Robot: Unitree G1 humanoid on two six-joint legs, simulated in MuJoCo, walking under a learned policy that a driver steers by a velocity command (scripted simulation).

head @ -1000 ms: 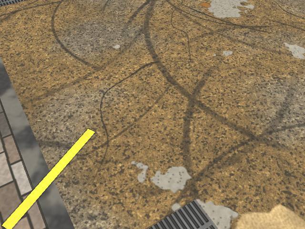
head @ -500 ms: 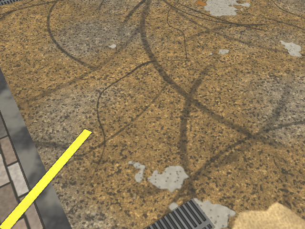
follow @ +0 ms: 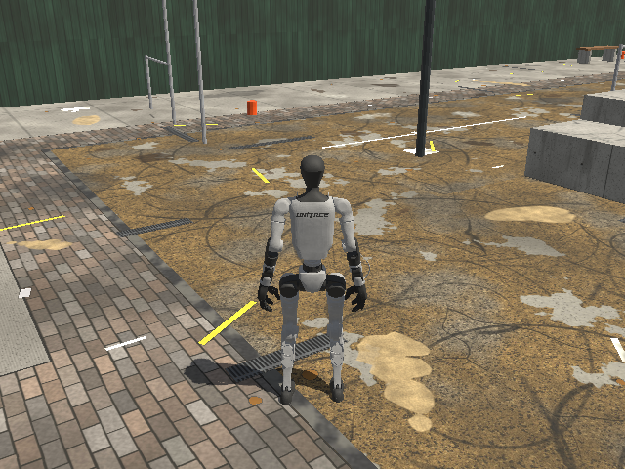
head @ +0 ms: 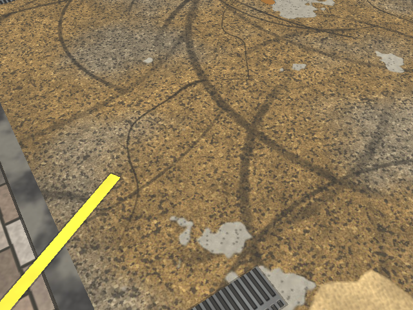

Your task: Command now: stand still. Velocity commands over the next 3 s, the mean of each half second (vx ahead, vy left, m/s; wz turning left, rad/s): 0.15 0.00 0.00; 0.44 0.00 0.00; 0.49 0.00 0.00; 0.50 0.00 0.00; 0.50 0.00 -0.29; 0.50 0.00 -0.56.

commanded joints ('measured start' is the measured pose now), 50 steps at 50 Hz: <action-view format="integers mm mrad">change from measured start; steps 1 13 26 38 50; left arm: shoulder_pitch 62 101 -99 -312 -91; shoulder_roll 94 107 94 117 120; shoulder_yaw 14 24 30 28 43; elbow -16 -13 -185 -337 -206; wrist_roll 0 -14 -36 -31 8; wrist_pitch -5 -4 -136 -110 -125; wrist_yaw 3 11 -38 -80 -92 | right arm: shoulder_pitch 62 97 448 275 165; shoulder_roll -91 -91 -171 -189 -97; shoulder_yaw -13 -17 -52 -43 -47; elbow -11 -7 36 -54 -151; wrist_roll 0 12 7 27 24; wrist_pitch -5 -5 -124 -99 -92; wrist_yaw -3 -12 43 4 21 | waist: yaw -1 -1 -129 -13 -45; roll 1 -15 192 130 -76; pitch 25 90 108 109 -35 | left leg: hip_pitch -59 -161 397 107 -325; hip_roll -2 -35 367 216 153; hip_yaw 14 40 -605 -56 -24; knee -93 -53 -256 -424 723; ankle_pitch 121 -388 76 388 33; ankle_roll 17 60 301 171 87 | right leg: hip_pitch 10 -81 -747 -262 -48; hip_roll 2 16 12 5 -188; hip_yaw -9 7 28 -79 205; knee -85 -90 676 89 -379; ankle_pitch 101 -452 -272 258 90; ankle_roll -15 -68 -76 -72 -250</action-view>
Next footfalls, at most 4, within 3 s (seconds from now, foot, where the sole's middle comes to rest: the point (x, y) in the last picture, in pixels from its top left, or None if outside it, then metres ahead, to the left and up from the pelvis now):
0.84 right None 0.41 -0.12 -0.77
1.40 left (181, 249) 0.72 0.13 -0.77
1.94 right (243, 179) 1.03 -0.11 -0.77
2.48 left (193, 125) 1.34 0.10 -0.77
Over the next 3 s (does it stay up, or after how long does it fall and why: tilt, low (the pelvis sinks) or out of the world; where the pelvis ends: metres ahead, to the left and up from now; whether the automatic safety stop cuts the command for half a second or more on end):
stays up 1.40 -0.09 -0.02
